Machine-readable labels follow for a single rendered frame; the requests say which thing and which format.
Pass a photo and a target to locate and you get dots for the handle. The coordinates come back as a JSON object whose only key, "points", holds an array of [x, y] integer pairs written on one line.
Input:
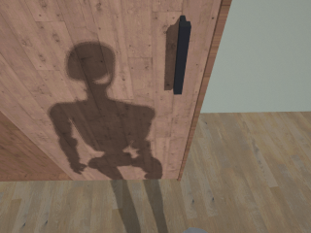
{"points": [[183, 42]]}

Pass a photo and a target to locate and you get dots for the wardrobe door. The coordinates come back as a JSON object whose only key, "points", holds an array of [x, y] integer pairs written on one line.
{"points": [[19, 155], [90, 82]]}

